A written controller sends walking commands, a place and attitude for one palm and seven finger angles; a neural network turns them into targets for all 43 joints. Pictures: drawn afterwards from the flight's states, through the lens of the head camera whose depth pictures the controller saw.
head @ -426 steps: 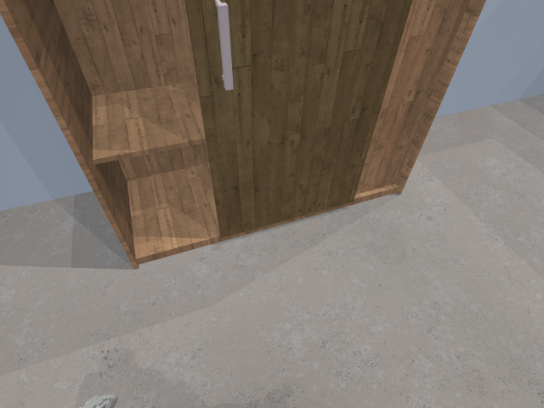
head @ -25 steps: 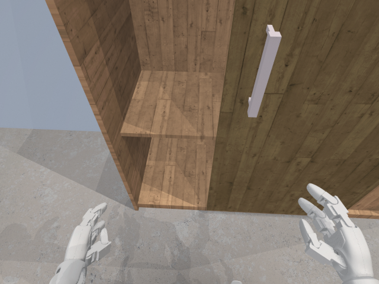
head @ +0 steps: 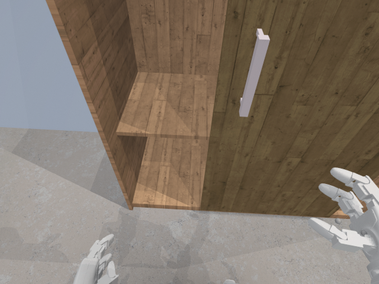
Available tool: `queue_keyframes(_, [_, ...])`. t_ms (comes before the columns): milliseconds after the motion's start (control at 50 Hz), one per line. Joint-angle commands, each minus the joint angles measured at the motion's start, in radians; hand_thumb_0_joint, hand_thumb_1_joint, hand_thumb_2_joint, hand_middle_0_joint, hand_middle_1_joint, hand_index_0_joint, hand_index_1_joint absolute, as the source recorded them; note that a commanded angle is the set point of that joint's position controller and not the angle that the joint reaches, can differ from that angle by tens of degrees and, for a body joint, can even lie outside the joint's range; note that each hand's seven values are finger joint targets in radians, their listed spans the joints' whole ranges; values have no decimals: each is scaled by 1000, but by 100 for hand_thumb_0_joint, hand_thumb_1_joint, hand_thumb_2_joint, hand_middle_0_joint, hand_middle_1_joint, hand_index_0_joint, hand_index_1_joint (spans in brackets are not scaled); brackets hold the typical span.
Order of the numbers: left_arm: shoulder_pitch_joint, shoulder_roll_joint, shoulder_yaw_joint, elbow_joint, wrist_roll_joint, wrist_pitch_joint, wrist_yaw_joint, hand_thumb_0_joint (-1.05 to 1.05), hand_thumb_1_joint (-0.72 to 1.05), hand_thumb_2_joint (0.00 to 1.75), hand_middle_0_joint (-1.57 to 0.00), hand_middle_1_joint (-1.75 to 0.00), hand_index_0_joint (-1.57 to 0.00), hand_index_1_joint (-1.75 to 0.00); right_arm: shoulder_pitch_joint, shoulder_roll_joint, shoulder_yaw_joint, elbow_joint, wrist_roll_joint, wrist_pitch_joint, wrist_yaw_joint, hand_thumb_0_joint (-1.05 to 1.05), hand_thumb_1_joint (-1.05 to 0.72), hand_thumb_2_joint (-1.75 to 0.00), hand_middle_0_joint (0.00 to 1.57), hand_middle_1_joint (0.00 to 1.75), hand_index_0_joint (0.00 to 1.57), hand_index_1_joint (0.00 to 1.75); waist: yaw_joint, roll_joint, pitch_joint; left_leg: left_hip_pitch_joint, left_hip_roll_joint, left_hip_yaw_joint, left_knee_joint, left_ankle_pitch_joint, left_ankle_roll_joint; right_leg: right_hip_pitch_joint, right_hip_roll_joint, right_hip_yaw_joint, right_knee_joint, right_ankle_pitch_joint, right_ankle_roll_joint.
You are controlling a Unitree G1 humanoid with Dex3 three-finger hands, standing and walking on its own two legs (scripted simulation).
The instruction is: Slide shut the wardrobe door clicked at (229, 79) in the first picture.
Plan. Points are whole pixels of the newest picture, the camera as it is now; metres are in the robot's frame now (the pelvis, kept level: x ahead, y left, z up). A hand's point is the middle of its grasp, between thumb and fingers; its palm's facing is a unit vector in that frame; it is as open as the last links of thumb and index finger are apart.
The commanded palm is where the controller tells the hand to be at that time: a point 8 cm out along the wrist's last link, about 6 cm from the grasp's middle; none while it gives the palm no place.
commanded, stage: raise the hand with hooked fingers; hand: right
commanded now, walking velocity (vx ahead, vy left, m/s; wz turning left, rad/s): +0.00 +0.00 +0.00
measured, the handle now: (250, 76) +0.57 -0.11 +0.16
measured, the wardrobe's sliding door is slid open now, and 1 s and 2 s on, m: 0.37 0.37 0.37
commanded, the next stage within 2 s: move the hooked fingers beside the handle in 1.24 s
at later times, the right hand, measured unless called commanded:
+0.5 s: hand out of the picture +0.26 -0.28 +0.15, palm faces +0.03 +1.00 -0.07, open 13.8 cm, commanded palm +0.23 -0.33 +0.16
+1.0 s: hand (374, 172) +0.29 -0.27 +0.18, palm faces +0.03 +1.00 -0.08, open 14.0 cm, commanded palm +0.26 -0.32 +0.19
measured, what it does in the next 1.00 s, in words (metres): stands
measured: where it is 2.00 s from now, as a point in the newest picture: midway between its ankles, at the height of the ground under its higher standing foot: outside the picture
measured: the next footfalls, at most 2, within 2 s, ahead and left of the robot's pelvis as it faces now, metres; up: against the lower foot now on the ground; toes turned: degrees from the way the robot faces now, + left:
none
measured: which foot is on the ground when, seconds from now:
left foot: down 0.00-1.00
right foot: down 0.00-1.00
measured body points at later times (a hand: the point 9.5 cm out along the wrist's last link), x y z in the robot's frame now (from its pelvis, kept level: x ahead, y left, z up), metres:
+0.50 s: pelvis +0.01 -0.02 +0.02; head +0.00 -0.02 +0.47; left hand +0.21 +0.20 -0.03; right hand +0.25 -0.34 +0.15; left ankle -0.01 +0.12 -0.70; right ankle +0.07 -0.12 -0.70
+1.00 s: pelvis +0.02 +0.01 +0.03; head +0.02 +0.02 +0.48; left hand +0.19 +0.24 -0.04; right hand +0.28 -0.32 +0.18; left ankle -0.01 +0.12 -0.70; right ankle +0.07 -0.12 -0.70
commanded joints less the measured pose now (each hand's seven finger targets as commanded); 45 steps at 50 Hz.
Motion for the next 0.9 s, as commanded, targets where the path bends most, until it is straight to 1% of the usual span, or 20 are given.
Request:
queue_keyframes(0, [-117, 174, 74, -166, -2, -82, -3, 0, 90, 90, -20, -30, -20, -30, -79, -129, -33, -215, -7, -103, -1, 0, 13, -46, 27, 96, 27, 96, -27, -19, -119, -52, -22, -1, -182, 109, -3, 222, 50, 25, -142, 54, -36])
queue_keyframes(40, [-101, 190, 75, -158, -7, -94, 3, 0, 90, 90, -20, -30, -20, -30, -125, -135, -2, -202, -19, -95, 25, 0, 17, -44, 28, 99, 28, 99, -7, 2, -112, -64, -20, -2, -201, 74, -7, 232, 48, 35, -156, 16, -41])
queue_keyframes(80, [-100, 205, 74, -152, -11, -101, 15, 0, 90, 90, -20, -30, -20, -30, -184, -180, -18, -207, -15, -76, 49, 0, 22, -42, 28, 102, 28, 102, -3, 0, -107, -50, -17, -9, -221, 63, -5, 248, 48, 39, -169, 3, -44])
queue_keyframes(120, [-106, 206, 71, -144, -15, -108, 28, 0, 90, 90, -20, -30, -20, -30, -236, -216, -51, -226, -10, -69, 56, 0, 27, -40, 28, 105, 28, 105, -10, -17, -127, -35, -17, 0, -231, 48, -4, 291, 47, 47, -195, -14, -44])
queue_keyframes(160, [-110, 211, 64, -138, -10, -111, 36, 0, 90, 90, -20, -30, -20, -30, -283, -290, -117, -252, -8, -66, 42, 0, 31, -38, 29, 108, 29, 108, -28, -50, -138, 5, -20, 7, -235, 55, 6, 316, 49, 57, -219, -10, -41])
queue_keyframes(220, [-122, 196, 57, -137, -11, -115, 37, 0, 90, 90, -20, -30, -20, -30, -285, -274, -135, -280, -2, -69, 24, 0, 38, -35, 29, 112, 29, 112, -39, -99, -153, 40, -22, 27, -242, 108, 12, 376, 45, 64, -250, 34, -33])
queue_keyframes(280, [-129, 195, 51, -139, -13, -113, 30, 0, 90, 90, -20, -30, -20, -30, -294, -266, -133, -243, 4, -37, 28, 0, 45, -32, 30, 117, 30, 117, -42, -120, -114, 65, -26, 31, -268, 136, 15, 384, 48, 64, -278, 46, -29])
queue_keyframes(360, [-127, 203, 43, -142, -21, -101, 30, 0, 90, 90, -20, -30, -20, -30, -294, -243, -94, -105, 1, 65, 74, 0, 50, -30, 30, 120, 30, 120, -46, -61, -19, 80, -33, 31, -313, 147, 14, 355, 49, 63, -314, 33, -29])
queue_keyframes(380, [-136, 205, 42, -149, -27, -99, 29, 0, 90, 90, -20, -30, -20, -30, -324, -248, -86, -116, -2, 85, 84, 0, 50, -30, 30, 120, 30, 120, -42, -68, -14, 75, -31, 31, -317, 147, 11, 359, 48, 63, -322, 29, -30])
queue_keyframes(440, [-139, 204, 40, -160, -26, -93, 32, 0, 90, 90, -20, -30, -20, -30, -387, -288, -108, -142, -8, 123, 95, 0, 50, -30, 30, 120, 30, 120, -39, -52, -72, 90, -30, 30, -331, 150, 7, 407, 50, 66, -332, 33, -34])
queue_keyframes(460, [-140, 205, 34, -158, -23, -90, 32, 0, 90, 90, -20, -30, -20, -30, -413, -303, -117, -156, -6, 122, 95, 0, 50, -30, 30, 120, 30, 120, -42, -51, -66, 108, -36, 28, -341, 157, 12, 412, 53, 62, -330, 50, -34])
queue_keyframes(520, [-148, 198, 32, -157, -19, -92, 34, 0, 90, 90, -20, -30, -20, -30, -481, -363, -179, -218, -3, 96, 87, 0, 50, -30, 30, 120, 30, 120, -41, -69, -147, 129, -34, 29, -348, 184, 11, 482, 53, 65, -333, 92, -35])
queue_keyframes(560, [-147, 198, 28, -142, -15, -88, 36, 0, 90, 90, -20, -30, -20, -30, -501, -398, -217, -207, 3, 81, 82, 0, 50, -30, 30, 120, 30, 120, -46, -67, -143, 154, -38, 26, -363, 195, 14, 491, 56, 63, -335, 110, -34])
queue_keyframes(620, [-156, 192, 23, -124, -21, -86, 39, 0, 90, 90, -20, -30, -20, -30, -540, -380, -201, -149, 3, 83, 95, 0, 50, -30, 30, 120, 30, 120, -33, -111, -108, 148, -32, 26, -378, 196, 12, 498, 56, 59, -350, 99, -33])
queue_keyframes(680, [-152, 197, 23, -117, -26, -78, 41, 0, 90, 90, -20, -30, -20, -30, -557, -385, -183, -69, -6, 124, 122, 0, 50, -30, 30, 120, 30, 120, -32, -101, -73, 149, -27, 19, -400, 205, 9, 484, 61, 51, -357, 96, -36])
queue_keyframes(720, [-156, 202, 23, -117, -31, -75, 44, 0, 90, 90, -20, -30, -20, -30, -580, -394, -173, -32, -11, 152, 138, 0, 50, -30, 30, 120, 30, 120, -29, -69, -52, 144, -24, 19, -409, 196, 6, 476, 61, 54, -369, 84, -38])
queue_keyframes(760, [-145, 203, 24, -123, -33, -70, 40, 0, 90, 90, -20, -30, -20, -30, -527, -362, -146, 32, -6, 175, 158, 0, 50, -30, 30, 120, 30, 120, -34, -6, -35, 146, -24, 16, -419, 187, 4, 455, 66, 51, -367, 79, -41])
queue_keyframes(780, [-152, 206, 25, -125, -37, -70, 37, 0, 90, 90, -20, -30, -20, -30, -525, -357, -142, 36, -5, 181, 165, 0, 50, -30, 30, 120, 30, 120, -34, -20, -32, 136, -21, 14, -416, 192, 3, 452, 68, 48, -365, 81, -42])
queue_keyframes(860, [-153, 206, 34, -136, -30, -72, 26, 0, 90, 90, -20, -30, -20, -30, -500, -415, -214, -21, 15, 156, 161, 0, 50, -30, 30, 120, 30, 120, -51, 11, -118, 184, -16, 5, -400, 272, 2, 478, 74, 35, -334, 162, -47])
queue_keyframes(880, [-160, 204, 36, -140, -31, -76, 23, 0, 90, 90, -20, -30, -20, -30, -523, -420, -224, -66, 18, 136, 155, 0, 50, -30, 30, 120, 30, 120, -51, -24, -140, 189, -16, 6, -393, 297, 2, 493, 75, 32, -332, 182, -46])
